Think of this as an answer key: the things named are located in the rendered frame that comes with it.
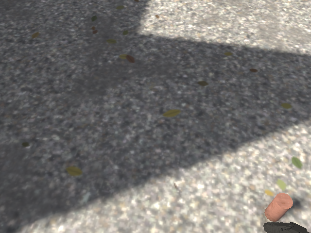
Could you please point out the robot right hand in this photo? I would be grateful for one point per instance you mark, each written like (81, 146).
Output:
(283, 227)

